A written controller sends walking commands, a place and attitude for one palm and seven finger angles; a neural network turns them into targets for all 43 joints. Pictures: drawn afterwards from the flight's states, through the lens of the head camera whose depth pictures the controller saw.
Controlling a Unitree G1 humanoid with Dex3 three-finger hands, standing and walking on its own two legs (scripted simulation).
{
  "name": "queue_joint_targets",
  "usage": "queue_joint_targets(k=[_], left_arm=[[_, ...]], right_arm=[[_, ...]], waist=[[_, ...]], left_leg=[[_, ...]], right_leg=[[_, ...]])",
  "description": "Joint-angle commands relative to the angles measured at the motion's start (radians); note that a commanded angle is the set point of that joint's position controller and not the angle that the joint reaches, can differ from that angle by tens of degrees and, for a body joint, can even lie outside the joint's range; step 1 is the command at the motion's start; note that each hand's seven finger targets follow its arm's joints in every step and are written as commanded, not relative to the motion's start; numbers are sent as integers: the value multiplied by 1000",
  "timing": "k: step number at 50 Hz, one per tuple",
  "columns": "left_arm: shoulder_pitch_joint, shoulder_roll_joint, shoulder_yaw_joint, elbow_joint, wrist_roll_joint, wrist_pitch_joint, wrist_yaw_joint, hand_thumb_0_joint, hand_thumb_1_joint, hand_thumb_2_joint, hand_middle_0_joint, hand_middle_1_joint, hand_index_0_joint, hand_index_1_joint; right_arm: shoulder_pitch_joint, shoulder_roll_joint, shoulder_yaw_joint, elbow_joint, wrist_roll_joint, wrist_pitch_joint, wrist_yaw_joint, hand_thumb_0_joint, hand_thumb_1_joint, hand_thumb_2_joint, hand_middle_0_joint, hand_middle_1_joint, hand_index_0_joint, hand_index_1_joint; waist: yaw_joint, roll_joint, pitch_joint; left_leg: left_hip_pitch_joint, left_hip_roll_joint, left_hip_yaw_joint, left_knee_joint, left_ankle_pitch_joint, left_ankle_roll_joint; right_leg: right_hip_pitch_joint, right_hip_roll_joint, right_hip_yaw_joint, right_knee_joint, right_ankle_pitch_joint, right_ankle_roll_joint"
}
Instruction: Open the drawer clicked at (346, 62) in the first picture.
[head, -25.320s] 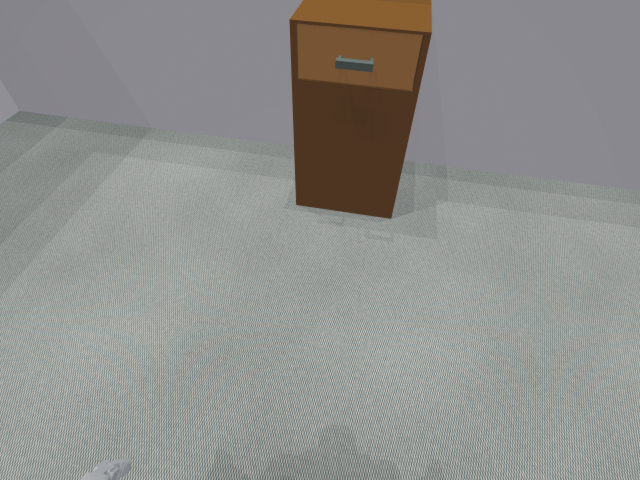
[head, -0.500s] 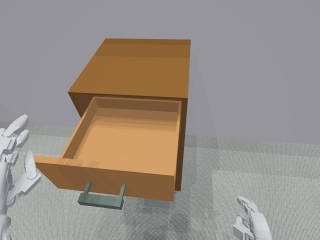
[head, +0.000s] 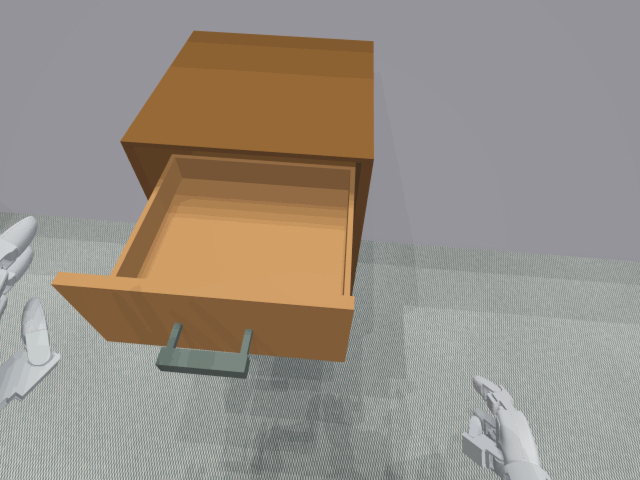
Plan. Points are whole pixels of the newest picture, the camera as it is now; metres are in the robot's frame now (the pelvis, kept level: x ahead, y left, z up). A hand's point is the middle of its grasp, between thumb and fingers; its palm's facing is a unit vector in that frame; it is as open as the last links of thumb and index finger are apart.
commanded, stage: step back with the hand held close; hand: left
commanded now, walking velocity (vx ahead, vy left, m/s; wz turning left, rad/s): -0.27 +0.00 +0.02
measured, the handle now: (208, 347) +0.29 +0.18 -0.06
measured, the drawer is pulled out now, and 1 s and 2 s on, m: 0.29 0.29 0.29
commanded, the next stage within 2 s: stop stepping back and stand still in 0.72 s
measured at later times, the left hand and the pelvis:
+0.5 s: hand (7, 462) +0.11 +0.23 +0.16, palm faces +0.31 -0.78 -0.55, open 7.4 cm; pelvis -0.08 -0.01 -0.01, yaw +1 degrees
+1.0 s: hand out of the picture +0.00 +0.23 +0.17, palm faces +0.40 -0.81 -0.43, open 7.4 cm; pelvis -0.17 -0.02 +0.00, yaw +2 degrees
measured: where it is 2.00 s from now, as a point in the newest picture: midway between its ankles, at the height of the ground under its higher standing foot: outside the picture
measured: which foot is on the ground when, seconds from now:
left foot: down 0.00-0.16, up 0.18-0.34, down 0.36-0.60, up 0.62-0.80, down 0.82-1.00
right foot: down 0.00-0.82, up 0.84-1.00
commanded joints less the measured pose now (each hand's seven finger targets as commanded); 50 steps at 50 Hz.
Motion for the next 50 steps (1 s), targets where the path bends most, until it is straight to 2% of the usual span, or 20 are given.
queue_joint_targets(k=[1,5,7,9,11,16,19,22,25,28,30,31,33,35,38,39,41,43,47,50], left_arm=[[9,92,86,-206,1,-50,44,0,900,900,-200,-300,-200,-300],[-19,102,89,-231,-3,-42,46,0,900,900,-200,-300,-200,-300],[-60,119,99,-201,-13,-52,31,0,900,900,-200,-300,-200,-300],[-100,133,92,-206,-13,-60,39,0,900,900,-200,-300,-200,-300],[-76,116,80,-190,-9,-73,34,0,900,900,-200,-300,-200,-300],[-28,134,108,-184,5,-86,40,0,900,900,-200,-300,-200,-300],[-28,156,130,-243,20,-104,40,0,900,900,-200,-300,-200,-300],[21,169,181,-254,5,-112,28,0,900,900,-200,-300,-200,-300],[-12,137,150,-281,-8,-110,21,0,900,900,-200,-300,-200,-300],[-41,139,151,-214,-7,-107,20,0,900,900,-200,-300,-200,-300],[-46,129,122,-164,-3,-95,33,0,900,900,-200,-300,-200,-300],[-64,135,107,-156,-1,-86,42,0,900,900,-200,-300,-200,-300],[-47,129,109,-135,9,-83,40,0,900,900,-200,-300,-200,-300],[-30,125,119,-117,15,-86,42,0,900,900,-200,-300,-200,-300],[-49,109,86,-171,9,-89,40,0,900,900,-200,-300,-200,-300],[-79,137,88,-215,9,-97,38,0,900,900,-200,-300,-200,-300],[-110,115,77,-287,18,-131,48,0,900,900,-200,-300,-200,-300],[-84,136,116,-310,7,-114,58,0,900,900,-200,-300,-200,-300],[6,95,103,-316,-6,-84,60,0,900,900,-200,-300,-200,-300],[-51,88,75,-276,2,-84,53,0,900,900,-200,-300,-200,-300]], right_arm=[[-40,-145,-52,-133,-30,-75,-15,0,-900,-900,200,300,200,300],[-43,-148,-46,-136,-20,-82,-14,0,-900,-900,200,300,200,300],[-48,-140,-48,-145,3,-79,1,0,-900,-900,200,300,200,300],[-26,-137,-60,-123,8,-72,11,0,-900,-900,200,300,200,300],[-55,-119,-46,-119,3,-73,18,0,-900,-900,200,300,200,300],[-62,-100,-19,-99,-3,-47,1,0,-900,-900,200,300,200,300],[-77,-129,-62,-111,-4,-67,9,0,-900,-900,200,300,200,300],[-80,-119,-69,-128,-1,-95,24,0,-900,-900,200,300,200,300],[-68,-131,-71,-107,3,-106,20,0,-900,-900,200,300,200,300],[-68,-134,-71,-105,4,-104,18,0,-900,-900,200,300,200,300],[-23,-121,-77,-83,8,-90,28,0,-900,-900,200,300,200,300],[-41,-113,-84,-76,7,-78,34,0,-900,-900,200,300,200,300],[-54,-101,-70,-66,-11,-64,30,0,-900,-900,200,300,200,300],[-75,-72,-42,-82,-13,-44,18,0,-900,-900,200,300,200,300],[-44,-89,-26,-82,-13,-28,6,0,-900,-900,200,300,200,300],[-41,-111,-32,-80,-13,-28,4,0,-900,-900,200,300,200,300],[-38,-142,-47,-95,-26,-60,6,0,-900,-900,200,300,200,300],[-9,-101,-59,-86,-15,-117,15,0,-900,-900,200,300,200,300],[-18,-106,-53,-74,5,-140,33,0,-900,-900,200,300,200,300],[-14,-120,-27,-68,7,-143,33,0,-900,-900,200,300,200,300]], waist=[[-13,117,-127],[-19,69,-137],[-30,-90,-105],[-32,-158,-80],[-31,-152,-100],[-27,11,-89],[-14,223,-159],[2,226,-186],[-9,119,-172],[-10,-6,-120],[-15,-175,-108],[-5,-211,-133],[-27,-202,-168],[-18,-209,-152],[-30,-103,-104],[-40,-26,-89],[-38,307,-71],[-35,240,-136],[-14,212,-68],[-24,214,-42]], left_leg=[[-113,304,-251,-158,230,36],[-157,245,-219,-55,29,10],[-109,115,-150,119,-226,-31],[-1,46,-89,413,-238,-69],[-54,68,-105,475,-255,-65],[11,81,-30,-97,-103,-56],[-18,336,-242,-158,311,27],[-179,342,-174,-158,200,19],[-160,311,-133,-70,264,-2],[-269,199,-73,10,-131,-35],[-147,68,-23,275,-317,-72],[-91,54,-37,500,-320,-81],[-75,74,-62,587,-269,-89],[-23,76,-33,387,-297,-83],[50,39,41,-11,-260,-66],[69,79,23,-152,-207,-57],[-147,397,-339,-292,-144,86],[-125,436,-277,-276,-44,110],[39,311,-116,-137,103,45],[2,266,-145,-120,-88,10]], right_leg=[[174,-34,42,62,-69,5],[180,-95,123,-40,75,-25],[23,-240,339,-257,-14,-94],[-146,-383,480,-417,-218,-166],[-43,-382,369,-351,1,-178],[93,-207,131,-198,233,-52],[139,-70,25,62,185,32],[196,-57,10,155,-17,28],[201,-69,35,98,172,24],[178,-153,161,-37,177,-3],[-32,-318,414,-361,-205,-78],[-77,-395,455,-447,-322,-112],[-57,-361,341,-404,-223,-109],[-59,-278,200,-342,-75,-89],[-56,-194,130,-324,-166,-28],[-56,-163,115,-248,-157,-8],[9,4,-2,222,-119,45],[-53,9,57,616,-172,43],[-90,-24,2,299,-168,47],[105,-17,-41,-92,-70,42]])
